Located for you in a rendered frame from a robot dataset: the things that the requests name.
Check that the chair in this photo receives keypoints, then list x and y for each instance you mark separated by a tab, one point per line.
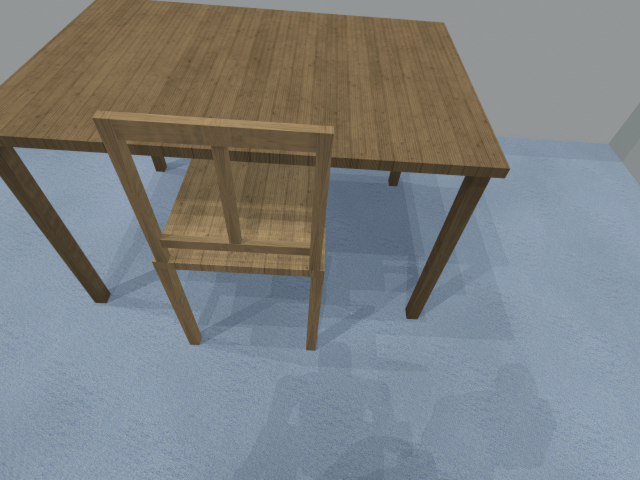
230	216

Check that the table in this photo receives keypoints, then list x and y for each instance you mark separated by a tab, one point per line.
395	90

